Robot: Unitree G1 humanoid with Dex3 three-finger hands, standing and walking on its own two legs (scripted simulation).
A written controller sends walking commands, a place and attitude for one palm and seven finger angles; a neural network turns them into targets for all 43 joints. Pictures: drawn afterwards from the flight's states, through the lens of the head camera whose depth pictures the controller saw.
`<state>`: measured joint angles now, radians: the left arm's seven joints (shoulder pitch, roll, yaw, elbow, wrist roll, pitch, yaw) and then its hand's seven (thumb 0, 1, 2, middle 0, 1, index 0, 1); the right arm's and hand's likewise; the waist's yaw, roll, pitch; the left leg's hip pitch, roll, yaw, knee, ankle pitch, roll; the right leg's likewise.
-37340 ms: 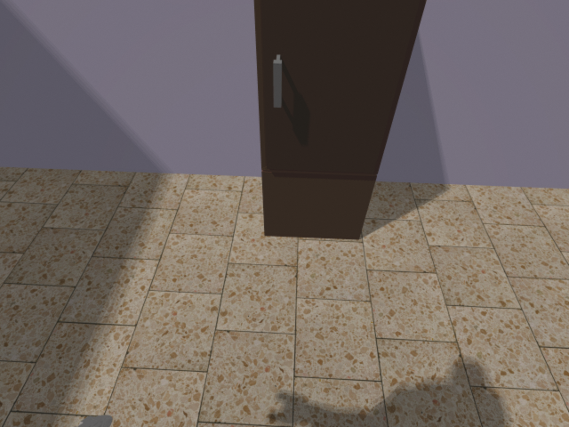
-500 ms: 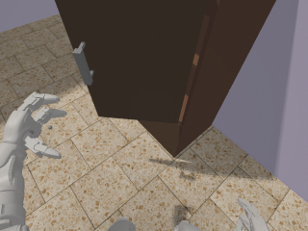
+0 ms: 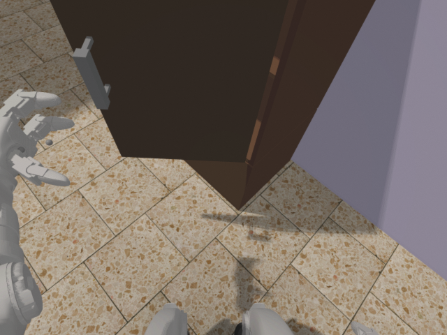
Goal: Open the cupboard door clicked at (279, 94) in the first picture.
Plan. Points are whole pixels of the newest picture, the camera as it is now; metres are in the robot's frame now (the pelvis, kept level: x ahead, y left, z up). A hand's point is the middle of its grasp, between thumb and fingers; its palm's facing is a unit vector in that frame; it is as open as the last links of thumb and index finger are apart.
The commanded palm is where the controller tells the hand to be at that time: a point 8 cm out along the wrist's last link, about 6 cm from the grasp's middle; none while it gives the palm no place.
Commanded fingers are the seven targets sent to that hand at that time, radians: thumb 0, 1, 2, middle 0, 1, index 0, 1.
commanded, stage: move the hooked fingers beside the handle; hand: left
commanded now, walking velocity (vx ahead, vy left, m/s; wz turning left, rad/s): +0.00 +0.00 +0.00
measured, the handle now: (96, 74) +0.59 +0.26 +0.07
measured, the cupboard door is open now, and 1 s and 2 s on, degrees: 44 44 44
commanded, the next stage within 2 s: slide the fingers in behind the handle in 1.60 s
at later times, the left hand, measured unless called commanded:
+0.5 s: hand (55, 110) +0.48 +0.29 +0.08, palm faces -0.04 -1.00 -0.01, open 14.0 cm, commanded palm +0.48 +0.34 +0.08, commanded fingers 0.00 -0.50 0.30 -0.30 -1.20 -0.30 -1.20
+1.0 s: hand (62, 87) +0.55 +0.31 +0.07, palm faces -0.03 -1.00 -0.01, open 14.0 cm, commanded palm +0.54 +0.34 +0.07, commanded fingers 0.00 -0.50 0.30 -0.30 -1.20 -0.30 -1.20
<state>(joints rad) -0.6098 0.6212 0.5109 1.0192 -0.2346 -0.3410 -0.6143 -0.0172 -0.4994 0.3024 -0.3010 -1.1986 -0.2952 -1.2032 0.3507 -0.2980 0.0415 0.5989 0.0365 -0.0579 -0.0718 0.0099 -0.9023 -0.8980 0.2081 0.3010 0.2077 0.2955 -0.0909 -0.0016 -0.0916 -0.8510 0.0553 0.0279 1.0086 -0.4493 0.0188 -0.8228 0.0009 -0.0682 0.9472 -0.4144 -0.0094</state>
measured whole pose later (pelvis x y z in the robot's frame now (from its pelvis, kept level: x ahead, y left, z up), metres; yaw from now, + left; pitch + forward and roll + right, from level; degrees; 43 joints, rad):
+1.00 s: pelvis +0.00 +0.02 -0.03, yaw -3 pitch +28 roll -6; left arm -1.11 0.99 0.58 1.33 -0.04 -0.25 -0.58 -0.02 -0.50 0.30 -0.30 -1.20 -0.29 -1.20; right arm 0.42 -0.29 0.11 0.56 0.01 0.09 -0.05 0.00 -0.90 -0.90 0.21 0.30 0.21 0.30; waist -0.25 0.02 -0.06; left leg -1.15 0.09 0.01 1.16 -0.50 0.04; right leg -1.09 0.03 -0.08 1.02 -0.42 0.01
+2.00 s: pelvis +0.01 +0.01 -0.02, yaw -2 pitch +26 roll -6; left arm -1.04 0.85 0.51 1.27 -0.08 -0.28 -0.52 -0.02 -0.50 0.30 -0.30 -1.20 -0.29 -1.20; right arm 0.40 -0.28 0.10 0.58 0.00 0.10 -0.04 0.00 -0.90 -0.90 0.21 0.30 0.21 0.30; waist -0.22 0.02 -0.08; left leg -1.09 0.08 0.00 1.13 -0.49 0.03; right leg -1.02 0.03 -0.09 0.99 -0.42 0.01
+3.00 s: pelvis +0.01 +0.01 -0.01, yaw -1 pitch +25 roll -5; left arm -0.98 0.66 0.44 1.21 -0.10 -0.33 -0.38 -0.02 -0.50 0.30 -0.30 -1.20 -0.30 -1.21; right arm 0.41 -0.27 0.06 0.62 -0.01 0.09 -0.01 0.00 -0.90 -0.90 0.21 0.30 0.21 0.30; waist -0.20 0.02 -0.09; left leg -1.03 0.07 0.00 1.09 -0.49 0.03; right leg -0.98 0.02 -0.08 0.97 -0.43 0.01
